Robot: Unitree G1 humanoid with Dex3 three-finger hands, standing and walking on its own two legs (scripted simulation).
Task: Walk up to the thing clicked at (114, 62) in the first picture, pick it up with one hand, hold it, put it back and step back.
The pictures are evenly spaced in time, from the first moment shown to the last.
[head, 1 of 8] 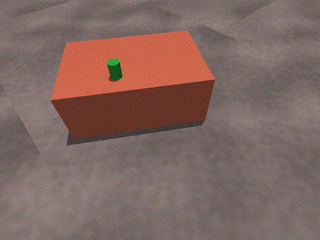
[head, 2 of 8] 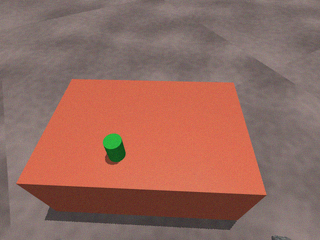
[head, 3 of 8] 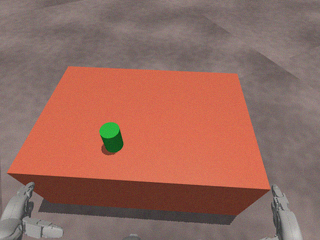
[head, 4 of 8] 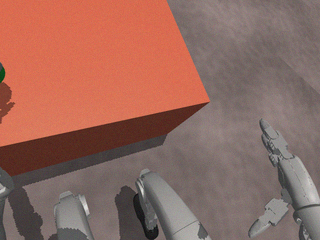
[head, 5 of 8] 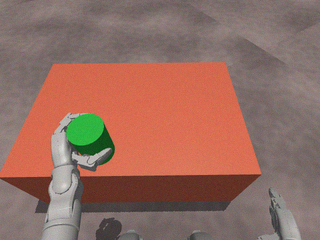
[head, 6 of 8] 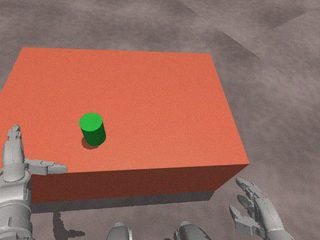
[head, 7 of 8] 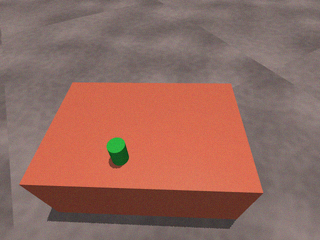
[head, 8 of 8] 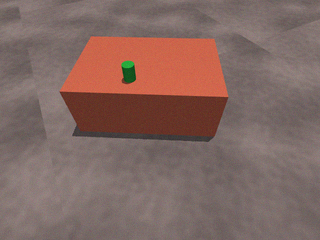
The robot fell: no
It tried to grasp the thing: yes
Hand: left
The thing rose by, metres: 0.32
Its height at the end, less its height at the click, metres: +0.00
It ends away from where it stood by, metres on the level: 0.02
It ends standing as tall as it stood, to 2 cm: yes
